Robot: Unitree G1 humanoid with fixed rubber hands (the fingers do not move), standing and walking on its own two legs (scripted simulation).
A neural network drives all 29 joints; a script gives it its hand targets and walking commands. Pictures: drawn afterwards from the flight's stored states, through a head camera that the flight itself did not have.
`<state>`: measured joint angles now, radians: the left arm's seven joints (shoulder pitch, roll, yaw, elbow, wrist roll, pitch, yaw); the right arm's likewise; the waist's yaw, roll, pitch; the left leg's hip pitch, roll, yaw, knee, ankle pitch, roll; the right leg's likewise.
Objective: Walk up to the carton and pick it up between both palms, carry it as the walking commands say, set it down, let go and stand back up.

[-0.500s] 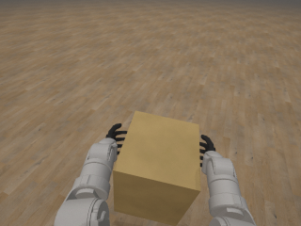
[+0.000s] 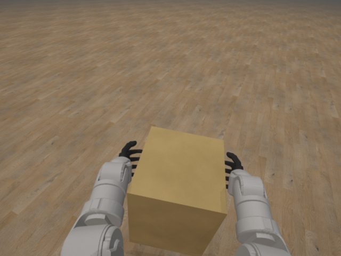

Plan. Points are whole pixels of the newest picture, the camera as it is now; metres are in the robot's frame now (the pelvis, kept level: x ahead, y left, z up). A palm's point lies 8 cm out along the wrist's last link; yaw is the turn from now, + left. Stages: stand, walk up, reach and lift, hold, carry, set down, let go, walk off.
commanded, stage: reach and lift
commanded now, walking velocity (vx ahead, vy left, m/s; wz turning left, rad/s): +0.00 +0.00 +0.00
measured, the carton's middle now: (175, 191) +0.30 +0.00 -0.02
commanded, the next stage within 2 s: hold in 0.90 s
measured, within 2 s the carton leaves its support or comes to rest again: neither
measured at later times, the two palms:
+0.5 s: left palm (122, 164) +0.31 +0.14 +0.07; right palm (237, 174) +0.31 -0.15 +0.06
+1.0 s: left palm (120, 170) +0.30 +0.14 +0.07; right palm (237, 179) +0.29 -0.15 +0.06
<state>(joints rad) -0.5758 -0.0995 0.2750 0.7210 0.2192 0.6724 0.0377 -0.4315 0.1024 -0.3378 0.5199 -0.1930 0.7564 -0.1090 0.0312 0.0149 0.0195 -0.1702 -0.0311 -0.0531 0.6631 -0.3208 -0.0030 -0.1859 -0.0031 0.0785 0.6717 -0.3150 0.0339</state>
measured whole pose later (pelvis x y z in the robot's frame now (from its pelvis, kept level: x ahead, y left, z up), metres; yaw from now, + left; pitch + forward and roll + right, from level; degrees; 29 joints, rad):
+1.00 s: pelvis +0.00 -0.01 +0.01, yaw +0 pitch -11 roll +1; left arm -0.45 -0.11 0.27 0.56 0.21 0.73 0.02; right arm -0.37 0.10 -0.24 0.47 -0.19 0.78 -0.10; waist 0.03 0.01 0.00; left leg -0.10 -0.03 -0.05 0.58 -0.28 -0.01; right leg -0.13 0.00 0.08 0.61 -0.29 0.03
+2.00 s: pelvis -0.07 +0.01 -0.01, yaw -2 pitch +1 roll -3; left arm -0.34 -0.18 0.15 -0.12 0.09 1.09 0.12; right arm -0.23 0.15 -0.20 -0.22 -0.12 1.11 -0.11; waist 0.02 -0.01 -0.07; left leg -0.54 0.05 0.01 0.84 -0.38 -0.01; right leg -0.52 0.00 -0.03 0.67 -0.17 0.02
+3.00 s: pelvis -0.44 -0.06 -0.01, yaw -6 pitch +0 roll -2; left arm -0.23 -0.15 0.09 -0.27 0.05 1.23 0.16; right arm -0.12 0.13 -0.13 -0.33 -0.07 1.22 -0.14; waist 0.02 -0.01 -0.08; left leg -0.70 0.08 0.05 1.09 -0.35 0.00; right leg -0.42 0.01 -0.02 0.76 -0.34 0.01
